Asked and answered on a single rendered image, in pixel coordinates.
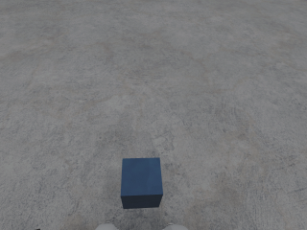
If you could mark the carton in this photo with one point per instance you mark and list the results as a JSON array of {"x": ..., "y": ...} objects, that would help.
[{"x": 141, "y": 183}]

